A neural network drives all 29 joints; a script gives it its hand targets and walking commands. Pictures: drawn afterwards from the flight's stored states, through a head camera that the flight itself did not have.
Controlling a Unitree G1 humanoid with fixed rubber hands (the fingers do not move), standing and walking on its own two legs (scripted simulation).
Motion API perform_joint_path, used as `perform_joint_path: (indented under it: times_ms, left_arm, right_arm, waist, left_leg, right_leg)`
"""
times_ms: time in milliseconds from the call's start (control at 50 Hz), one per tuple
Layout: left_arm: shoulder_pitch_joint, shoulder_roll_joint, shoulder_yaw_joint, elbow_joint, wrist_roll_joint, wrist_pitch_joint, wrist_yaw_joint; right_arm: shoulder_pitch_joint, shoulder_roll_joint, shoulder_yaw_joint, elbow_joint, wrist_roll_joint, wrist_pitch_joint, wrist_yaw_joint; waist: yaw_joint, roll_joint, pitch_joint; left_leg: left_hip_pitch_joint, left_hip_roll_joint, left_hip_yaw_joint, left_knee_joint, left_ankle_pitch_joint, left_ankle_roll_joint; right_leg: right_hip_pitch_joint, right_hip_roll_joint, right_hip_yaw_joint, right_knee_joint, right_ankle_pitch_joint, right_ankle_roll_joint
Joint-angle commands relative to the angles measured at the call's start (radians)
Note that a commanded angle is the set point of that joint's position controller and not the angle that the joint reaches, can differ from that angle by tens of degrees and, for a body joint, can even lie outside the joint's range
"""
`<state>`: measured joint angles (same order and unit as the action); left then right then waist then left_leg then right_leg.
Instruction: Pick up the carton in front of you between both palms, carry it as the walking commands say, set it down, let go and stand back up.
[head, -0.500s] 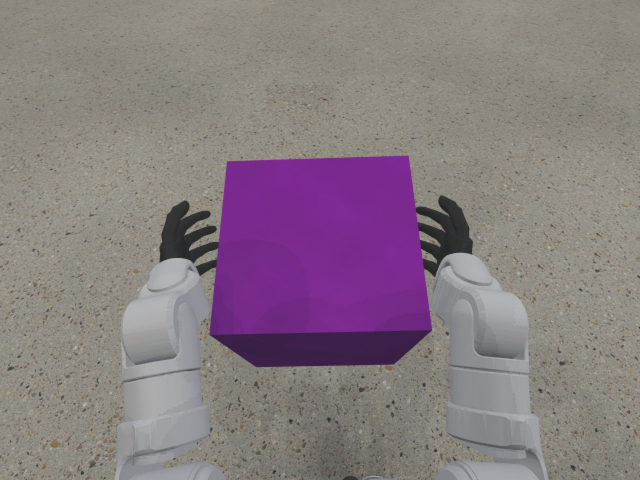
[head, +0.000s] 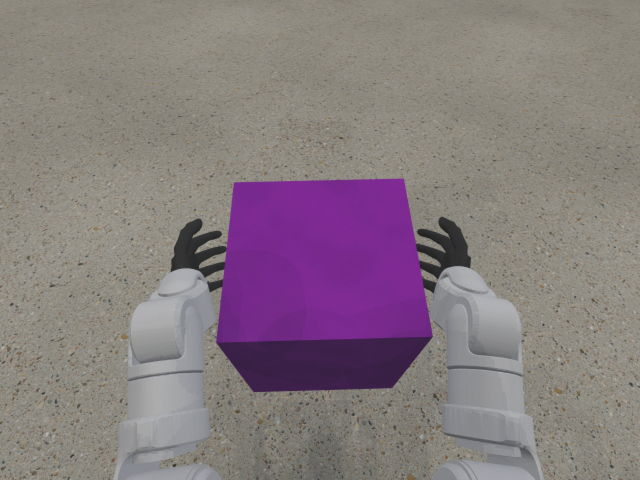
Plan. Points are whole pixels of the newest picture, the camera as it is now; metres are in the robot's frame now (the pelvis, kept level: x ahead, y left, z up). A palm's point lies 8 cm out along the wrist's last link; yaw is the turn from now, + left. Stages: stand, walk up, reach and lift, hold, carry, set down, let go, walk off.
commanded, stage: carry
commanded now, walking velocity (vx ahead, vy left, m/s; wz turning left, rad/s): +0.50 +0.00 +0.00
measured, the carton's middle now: (321, 296) +0.35 +0.00 +0.03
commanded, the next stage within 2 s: none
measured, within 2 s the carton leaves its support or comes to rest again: neither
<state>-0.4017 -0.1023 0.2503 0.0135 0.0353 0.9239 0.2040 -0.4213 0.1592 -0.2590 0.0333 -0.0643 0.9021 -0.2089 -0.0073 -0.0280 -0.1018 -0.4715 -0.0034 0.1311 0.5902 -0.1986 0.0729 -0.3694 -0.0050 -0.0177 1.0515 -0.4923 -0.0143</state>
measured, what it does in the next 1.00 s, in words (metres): walks ahead: right foot, then left foot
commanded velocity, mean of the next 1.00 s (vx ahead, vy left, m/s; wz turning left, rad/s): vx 0.28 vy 0.00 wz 0.00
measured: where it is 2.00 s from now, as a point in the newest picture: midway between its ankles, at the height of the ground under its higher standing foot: (321, 369)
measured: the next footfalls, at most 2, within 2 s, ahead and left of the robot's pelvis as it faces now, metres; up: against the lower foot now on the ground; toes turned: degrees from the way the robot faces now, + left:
right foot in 0.32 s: +0.34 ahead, -0.12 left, +0.00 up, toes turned -8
left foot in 0.74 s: +0.64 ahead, +0.08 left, +0.00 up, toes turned -6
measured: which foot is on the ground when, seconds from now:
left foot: down 0.00-0.34, up 0.36-0.72, down 0.74-1.00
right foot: up 0.00-0.30, down 0.32-0.76, up 0.78-1.00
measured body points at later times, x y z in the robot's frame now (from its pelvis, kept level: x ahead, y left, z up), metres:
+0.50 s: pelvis +0.31 -0.04 +0.02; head +0.32 -0.05 +0.47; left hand +0.57 +0.12 +0.09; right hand +0.59 -0.18 +0.09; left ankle +0.24 +0.08 -0.65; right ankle +0.30 -0.12 -0.72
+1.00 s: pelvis +0.55 +0.00 +0.02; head +0.53 +0.01 +0.47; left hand +0.80 +0.15 +0.10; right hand +0.79 -0.16 +0.10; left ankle +0.60 +0.08 -0.72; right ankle +0.58 -0.13 -0.72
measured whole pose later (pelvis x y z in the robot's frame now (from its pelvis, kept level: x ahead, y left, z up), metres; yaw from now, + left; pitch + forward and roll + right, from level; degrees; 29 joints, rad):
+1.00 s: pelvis +0.55 +0.00 +0.02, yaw +0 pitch +2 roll +0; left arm 0.02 -0.13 0.06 -0.49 0.02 1.16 0.14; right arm 0.04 0.13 -0.05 -0.48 -0.01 1.13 -0.16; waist -0.02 -0.04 -0.10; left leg -0.31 0.02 0.21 0.43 -0.16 0.07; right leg -0.32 -0.07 -0.09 0.52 -0.30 0.01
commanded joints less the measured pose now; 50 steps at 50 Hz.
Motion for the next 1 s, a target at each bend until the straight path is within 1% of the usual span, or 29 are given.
perform_joint_path:
  times_ms: [0,40,60,120,160,240,280,300,320,340,360,420,440,480,560,620,660,700,720,740,760,780,800,860,880,900,940,960,980]
  left_arm:
    - [-0.558,-0.788,-0.546,-0.059,-0.141,0.001,-0.006]
    - [-0.59,-0.809,-0.544,-0.042,-0.135,-0.005,-0.014]
    - [-0.638,-0.844,-0.569,-0.082,-0.149,-0.015,-0.02]
    - [-0.571,-0.837,-0.58,-0.067,-0.12,-0.021,-0.015]
    - [-0.503,-0.796,-0.578,-0.104,-0.115,-0.018,-0.013]
    - [-0.398,-0.76,-0.649,-0.285,-0.185,0.02,-0.023]
    - [-0.282,-0.72,-0.648,-0.303,-0.183,0.056,-0.028]
    - [-0.236,-0.73,-0.664,-0.324,-0.182,0.073,-0.032]
    - [-0.155,-0.682,-0.645,-0.31,-0.16,0.095,-0.032]
    - [-0.092,-0.687,-0.628,-0.324,-0.153,0.107,-0.038]
    - [-0.11,-0.715,-0.656,-0.376,-0.162,0.123,-0.043]
    - [-0.1,-0.827,-0.683,-0.485,-0.208,0.133,-0.078]
    - [-0.088,-0.84,-0.685,-0.505,-0.203,0.133,-0.083]
    - [-0.067,-0.825,-0.694,-0.596,-0.213,0.123,-0.098]
    - [0.029,-0.812,-0.773,-0.689,-0.261,0.153,-0.114]
    - [0.131,-0.715,-0.759,-0.677,-0.252,0.183,-0.116]
    - [0.131,-0.655,-0.74,-0.654,-0.225,0.2,-0.103]
    - [0.176,-0.628,-0.732,-0.651,-0.213,0.217,-0.09]
    - [0.134,-0.606,-0.727,-0.661,-0.213,0.226,-0.087]
    - [0.129,-0.585,-0.74,-0.654,-0.2,0.236,-0.079]
    - [0.141,-0.592,-0.731,-0.626,-0.215,0.247,-0.076]
    - [0.14,-0.596,-0.745,-0.653,-0.22,0.249,-0.078]
    - [0.115,-0.64,-0.754,-0.663,-0.22,0.245,-0.082]
    - [0.099,-0.736,-0.741,-0.585,-0.189,0.222,-0.099]
    - [0.062,-0.772,-0.767,-0.642,-0.197,0.21,-0.099]
    - [0.06,-0.759,-0.754,-0.601,-0.185,0.208,-0.095]
    - [0.044,-0.765,-0.751,-0.632,-0.198,0.196,-0.093]
    - [0.077,-0.751,-0.75,-0.608,-0.197,0.195,-0.093]
    - [0.078,-0.727,-0.755,-0.624,-0.179,0.201,-0.09]
  right_arm:
    - [-0.56,0.718,0.582,-0.101,0.18,0.01,0.016]
    - [-0.596,0.773,0.596,-0.097,0.195,0.004,0.034]
    - [-0.639,0.792,0.615,-0.145,0.223,-0.01,0.04]
    - [-0.59,0.768,0.627,-0.154,0.194,-0.015,0.034]
    - [-0.518,0.753,0.637,-0.168,0.195,-0.004,0.034]
    - [-0.311,0.731,0.652,-0.277,0.214,0.033,0.032]
    - [-0.166,0.682,0.64,-0.298,0.185,0.074,0.03]
    - [-0.138,0.661,0.651,-0.341,0.172,0.087,0.031]
    - [-0.108,0.644,0.671,-0.358,0.18,0.115,0.036]
    - [-0.154,0.673,0.711,-0.446,0.216,0.13,0.046]
    - [-0.129,0.689,0.726,-0.447,0.241,0.152,0.057]
    - [-0.157,0.793,0.759,-0.524,0.278,0.165,0.081]
    - [-0.163,0.8,0.781,-0.575,0.29,0.161,0.09]
    - [-0.035,0.824,0.782,-0.546,0.245,0.163,0.091]
    - [0.1,0.786,0.777,-0.659,0.232,0.167,0.08]
    - [0.175,0.693,0.754,-0.633,0.204,0.199,0.067]
    - [0.173,0.639,0.765,-0.644,0.208,0.218,0.06]
    - [0.165,0.615,0.757,-0.673,0.225,0.231,0.064]
    - [0.166,0.59,0.734,-0.639,0.208,0.242,0.06]
    - [0.167,0.565,0.723,-0.624,0.211,0.25,0.058]
    - [0.202,0.562,0.713,-0.611,0.209,0.257,0.056]
    - [0.191,0.582,0.709,-0.609,0.225,0.254,0.06]
    - [0.176,0.638,0.728,-0.628,0.256,0.246,0.078]
    - [0.077,0.711,0.757,-0.619,0.254,0.229,0.104]
    - [0.106,0.725,0.766,-0.623,0.263,0.218,0.114]
    - [0.08,0.725,0.77,-0.634,0.248,0.214,0.115]
    - [0.085,0.724,0.766,-0.642,0.258,0.207,0.116]
    - [0.064,0.708,0.791,-0.649,0.269,0.205,0.113]
    - [0.059,0.681,0.769,-0.636,0.256,0.211,0.11]
  waist:
    - [-0.061,0.088,-0.35]
    - [-0.026,0.096,-0.31]
    - [-0.026,0.107,-0.313]
    - [-0.032,0.146,-0.292]
    - [-0.012,0.195,-0.282]
    - [-0.028,0.214,-0.307]
    - [0.003,0.18,-0.36]
    - [0.016,0.145,-0.381]
    - [0.029,-0.037,-0.441]
    - [0.019,-0.271,-0.425]
    - [0.038,-0.2,-0.409]
    - [0.022,-0.038,-0.311]
    - [0.027,-0.108,-0.272]
    - [0.024,-0.122,-0.27]
    - [0.029,-0.062,-0.199]
    - [0.031,-0.132,-0.144]
    - [0.02,-0.155,-0.128]
    - [0.013,-0.076,-0.193]
    - [-0.003,-0.044,-0.212]
    - [-0.011,0.181,-0.273]
    - [-0.01,0.194,-0.267]
    - [-0.005,0.22,-0.292]
    - [-0.006,0.185,-0.279]
    - [0.002,0.098,-0.25]
    - [0.008,0.186,-0.279]
    - [-0.002,0.139,-0.277]
    - [-0.001,0.167,-0.283]
    - [0.007,0.098,-0.27]
    - [0.008,0.093,-0.206]
  left_leg:
    - [0.618,0.351,-0.553,-0.221,0.258,0.184]
    - [0.482,0.282,-0.371,-0.284,0.198,0.098]
    - [0.504,0.291,-0.381,-0.303,0.273,0.106]
    - [0.478,0.268,-0.29,-0.367,0.163,0.115]
    - [0.492,0.203,-0.164,-0.343,0.287,0.072]
    - [0.637,0.2,-0.128,-0.277,0.502,0.047]
    - [0.578,0.162,-0.022,-0.067,0.66,0.0]
    - [0.414,0.143,0.006,0.082,0.572,-0.03]
    - [0.139,0.108,0.003,0.3,0.195,-0.077]
    - [-0.149,-0.027,-0.055,0.446,-0.306,-0.097]
    - [-0.271,0.002,-0.109,0.599,-0.331,-0.073]
    - [-0.208,0.105,-0.135,0.509,-0.139,-0.069]
    - [-0.179,0.116,-0.11,0.453,-0.11,-0.085]
    - [-0.18,0.093,-0.085,0.366,-0.079,-0.085]
    - [-0.207,0.069,-0.009,0.154,-0.024,-0.098]
    - [-0.083,0.013,0.077,-0.03,0.11,-0.096]
    - [0.067,-0.014,0.126,-0.11,0.188,-0.08]
    - [0.375,-0.004,0.115,-0.185,0.306,-0.067]
    - [0.506,0.12,-0.031,-0.143,0.587,-0.026]
    - [0.648,0.359,-0.35,-0.175,0.797,0.082]
    - [0.614,0.426,-0.417,-0.215,0.79,0.135]
    - [0.614,0.468,-0.481,-0.246,0.723,0.2]
    - [0.521,0.427,-0.397,-0.277,0.639,0.169]
    - [0.371,0.305,-0.167,-0.326,0.469,0.07]
    - [0.361,0.275,-0.126,-0.323,0.418,0.045]
    - [0.342,0.278,-0.125,-0.312,0.34,0.044]
    - [0.29,0.237,-0.086,-0.311,0.119,0.011]
    - [0.249,0.249,-0.082,-0.308,0.016,0.02]
    - [0.202,0.215,-0.062,-0.288,-0.06,-0.01]
  right_leg:
    - [-0.432,-0.051,0.042,0.177,0.04,-0.002]
    - [-0.319,-0.084,0.023,0.047,0.15,0.011]
    - [-0.321,-0.077,0.007,0.021,0.155,0.01]
    - [-0.289,-0.08,-0.023,-0.162,0.252,0.038]
    - [-0.243,-0.055,-0.078,-0.302,0.323,0.043]
    - [-0.169,0.008,-0.164,-0.562,0.371,0.036]
    - [0.115,0.038,-0.227,-0.698,0.421,0.016]
    - [0.349,-0.011,-0.167,-0.693,0.396,-0.01]
    - [0.594,-0.271,0.176,-0.659,0.416,-0.086]
    - [0.731,-0.41,0.496,-0.737,0.553,-0.193]
    - [0.747,-0.44,0.494,-0.731,0.544,-0.253]
    - [0.516,-0.333,0.225,-0.783,0.525,-0.112]
    - [0.44,-0.314,0.172,-0.829,0.496,-0.109]
    - [0.475,-0.306,0.134,-0.837,0.548,-0.112]
    - [0.501,-0.257,0.034,-0.84,0.633,-0.124]
    - [0.462,-0.196,-0.107,-0.764,1.009,-0.06]
    - [0.413,-0.191,-0.158,-0.674,1.049,-0.028]
    - [0.244,-0.147,-0.184,-0.519,0.911,0.014]
    - [0.125,-0.123,-0.182,-0.427,0.694,0.057]
    - [-0.04,-0.044,-0.154,-0.188,0.229,0.085]
    - [-0.067,-0.016,-0.058,-0.076,-0.059,0.067]
    - [-0.134,-0.009,-0.03,0.025,-0.104,0.053]
    - [-0.104,-0.076,0.037,-0.014,-0.069,0.035]
    - [0.031,-0.075,-0.011,-0.361,-0.004,0.029]
    - [0.095,-0.06,-0.04,-0.393,0.034,0.027]
    - [0.116,-0.037,-0.068,-0.422,0.054,0.025]
    - [0.166,-0.05,-0.096,-0.49,0.176,0.026]
    - [0.199,-0.054,-0.102,-0.59,0.276,0.019]
    - [0.199,-0.111,-0.059,-0.634,0.343,0.021]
